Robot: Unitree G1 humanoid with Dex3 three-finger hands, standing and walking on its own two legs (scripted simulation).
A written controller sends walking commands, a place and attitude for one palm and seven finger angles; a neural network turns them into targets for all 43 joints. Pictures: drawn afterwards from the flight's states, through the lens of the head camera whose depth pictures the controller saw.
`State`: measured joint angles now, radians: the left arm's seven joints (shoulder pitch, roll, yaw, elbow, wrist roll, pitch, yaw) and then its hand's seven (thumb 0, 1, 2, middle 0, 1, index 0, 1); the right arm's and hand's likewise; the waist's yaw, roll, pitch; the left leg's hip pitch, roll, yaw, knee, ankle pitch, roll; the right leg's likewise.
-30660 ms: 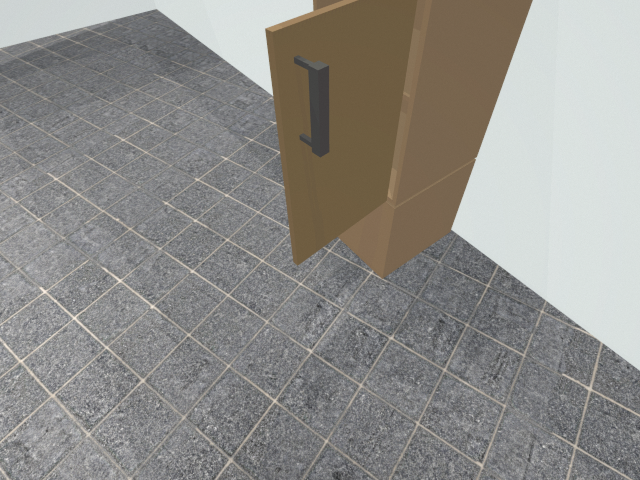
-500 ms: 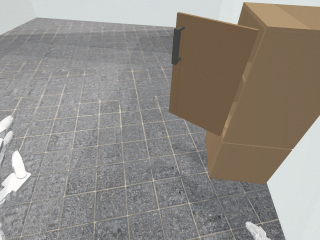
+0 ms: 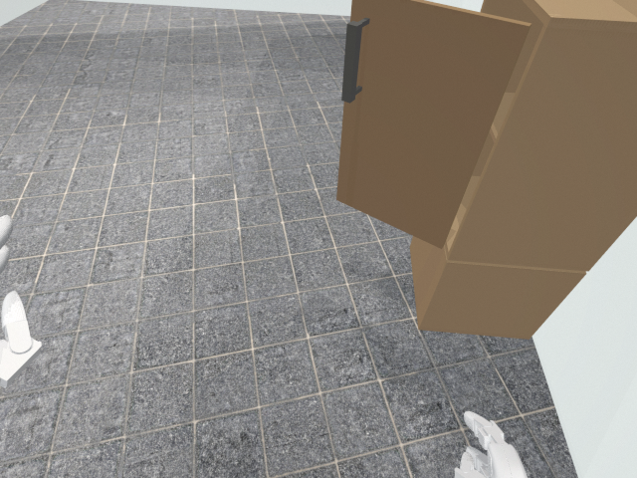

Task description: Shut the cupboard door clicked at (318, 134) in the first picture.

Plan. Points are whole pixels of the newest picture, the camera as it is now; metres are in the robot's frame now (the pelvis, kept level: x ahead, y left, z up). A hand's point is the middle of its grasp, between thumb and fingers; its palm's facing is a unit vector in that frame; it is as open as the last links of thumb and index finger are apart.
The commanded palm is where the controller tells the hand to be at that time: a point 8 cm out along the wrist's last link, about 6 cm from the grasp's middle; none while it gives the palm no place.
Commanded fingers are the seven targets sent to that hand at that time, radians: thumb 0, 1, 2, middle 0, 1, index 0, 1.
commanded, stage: stop stepping back and stand still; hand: left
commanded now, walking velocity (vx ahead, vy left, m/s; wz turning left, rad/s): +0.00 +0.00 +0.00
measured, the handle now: (356, 61) +0.94 -0.04 +0.12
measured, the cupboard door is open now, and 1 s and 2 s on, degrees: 60 60 60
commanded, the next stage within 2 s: let the arm hang, fingers relaxed in 0.28 s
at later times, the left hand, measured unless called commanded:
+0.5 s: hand (101, 402) +0.20 +0.27 +0.02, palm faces +0.18 -0.87 -0.47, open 7.4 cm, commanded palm none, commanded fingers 0.00 0.90 0.90 -0.20 -0.30 -0.20 -0.30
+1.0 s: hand out of the picture -0.06 +0.20 -0.17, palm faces +0.05 -0.97 -0.25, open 7.3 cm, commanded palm none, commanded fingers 0.00 0.90 0.90 -0.20 -0.30 -0.20 -0.30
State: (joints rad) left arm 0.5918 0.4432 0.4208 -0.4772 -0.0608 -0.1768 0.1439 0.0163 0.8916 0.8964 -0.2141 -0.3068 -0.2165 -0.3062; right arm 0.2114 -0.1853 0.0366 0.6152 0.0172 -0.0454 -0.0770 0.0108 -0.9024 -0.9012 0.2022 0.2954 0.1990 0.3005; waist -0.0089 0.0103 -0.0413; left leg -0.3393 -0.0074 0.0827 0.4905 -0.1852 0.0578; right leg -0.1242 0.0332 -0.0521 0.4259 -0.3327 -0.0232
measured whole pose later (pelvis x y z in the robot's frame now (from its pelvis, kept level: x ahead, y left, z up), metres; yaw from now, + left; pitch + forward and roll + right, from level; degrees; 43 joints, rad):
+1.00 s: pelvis -0.01 -0.01 +0.00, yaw +2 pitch -2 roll -1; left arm 0.35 0.22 0.00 1.13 0.00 0.01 0.02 0.01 0.93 0.90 -0.20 -0.30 -0.20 -0.30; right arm 0.24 -0.22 0.02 1.08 -0.01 0.02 -0.02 0.01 -0.91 -0.90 0.20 0.29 0.20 0.30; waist 0.00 0.02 0.05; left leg -0.26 -0.03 0.05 0.42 -0.13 0.05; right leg -0.04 0.02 -0.09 0.38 -0.31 -0.04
